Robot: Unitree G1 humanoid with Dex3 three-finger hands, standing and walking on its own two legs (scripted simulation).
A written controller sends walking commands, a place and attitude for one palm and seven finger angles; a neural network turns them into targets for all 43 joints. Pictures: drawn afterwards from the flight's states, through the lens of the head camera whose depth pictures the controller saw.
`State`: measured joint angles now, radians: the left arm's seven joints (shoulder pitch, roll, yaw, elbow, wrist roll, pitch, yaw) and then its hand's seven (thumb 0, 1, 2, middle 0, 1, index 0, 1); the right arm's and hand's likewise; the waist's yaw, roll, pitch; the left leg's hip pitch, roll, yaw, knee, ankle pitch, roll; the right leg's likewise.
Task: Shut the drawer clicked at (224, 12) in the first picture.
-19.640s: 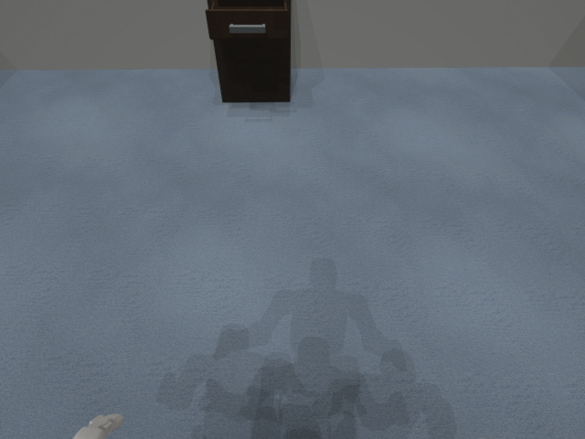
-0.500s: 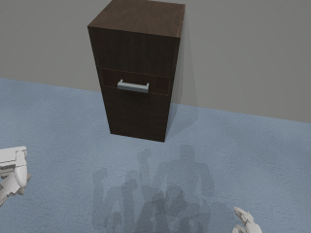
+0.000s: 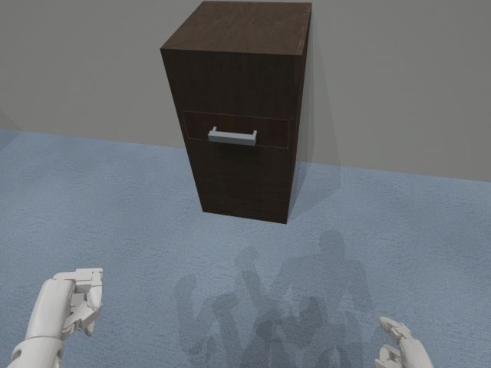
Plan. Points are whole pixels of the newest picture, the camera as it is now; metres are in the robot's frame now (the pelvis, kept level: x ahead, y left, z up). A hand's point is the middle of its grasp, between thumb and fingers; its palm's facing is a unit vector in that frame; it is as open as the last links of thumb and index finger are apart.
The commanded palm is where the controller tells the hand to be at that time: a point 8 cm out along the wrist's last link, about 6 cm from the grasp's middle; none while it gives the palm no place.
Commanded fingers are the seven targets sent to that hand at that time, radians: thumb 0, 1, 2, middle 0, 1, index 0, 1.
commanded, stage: let the arm hang, fingers relaxed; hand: left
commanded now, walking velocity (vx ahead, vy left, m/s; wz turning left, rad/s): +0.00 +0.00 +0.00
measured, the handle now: (233, 134) +0.90 +0.12 -0.20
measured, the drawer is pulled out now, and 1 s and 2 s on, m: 0.00 0.00 0.00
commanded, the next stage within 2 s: look to check the result in 1.00 s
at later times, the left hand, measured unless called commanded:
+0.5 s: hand out of the picture -0.06 +0.21 -0.16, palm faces -0.01 -0.97 -0.26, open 5.5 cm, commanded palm none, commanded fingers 0.00 0.90 0.90 -0.20 -0.30 -0.20 -0.30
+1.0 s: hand out of the picture +0.00 +0.16 -0.16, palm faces -0.01 -0.98 -0.20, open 7.3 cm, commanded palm none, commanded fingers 0.00 0.90 0.90 -0.20 -0.30 -0.20 -0.30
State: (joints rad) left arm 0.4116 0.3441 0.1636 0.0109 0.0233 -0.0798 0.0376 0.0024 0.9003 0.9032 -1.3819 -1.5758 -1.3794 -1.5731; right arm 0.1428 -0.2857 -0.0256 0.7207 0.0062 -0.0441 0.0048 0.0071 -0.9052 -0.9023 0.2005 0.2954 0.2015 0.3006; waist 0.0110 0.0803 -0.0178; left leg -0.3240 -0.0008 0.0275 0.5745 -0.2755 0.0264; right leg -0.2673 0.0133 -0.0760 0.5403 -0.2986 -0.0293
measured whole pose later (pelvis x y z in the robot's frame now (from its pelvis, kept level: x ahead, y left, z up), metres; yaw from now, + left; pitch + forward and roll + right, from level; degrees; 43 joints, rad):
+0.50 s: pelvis -0.02 +0.01 +0.01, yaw +0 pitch -1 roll -1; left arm 0.34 0.21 0.00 1.10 0.02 0.02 0.02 0.01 0.91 0.90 -0.53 -0.68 -0.52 -0.67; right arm 0.31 -0.17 -0.01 1.07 -0.01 0.03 -0.02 0.01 -0.91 -0.90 0.20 0.29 0.20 0.30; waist 0.00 0.03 0.07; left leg -0.24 -0.01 0.04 0.43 -0.17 0.04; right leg -0.19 0.00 -0.06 0.41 -0.20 -0.02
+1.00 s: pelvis -0.01 -0.01 +0.01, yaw -1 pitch -1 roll +0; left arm 0.25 0.14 0.00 1.13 0.01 -0.01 0.03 0.01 0.92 0.90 -0.21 -0.30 -0.20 -0.30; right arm 0.28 -0.14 -0.02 1.13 -0.01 0.00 -0.03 0.00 -0.91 -0.90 0.20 0.29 0.20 0.30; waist -0.01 0.02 0.05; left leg -0.20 0.00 0.05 0.39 -0.18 0.02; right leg -0.17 0.02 -0.06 0.40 -0.21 -0.04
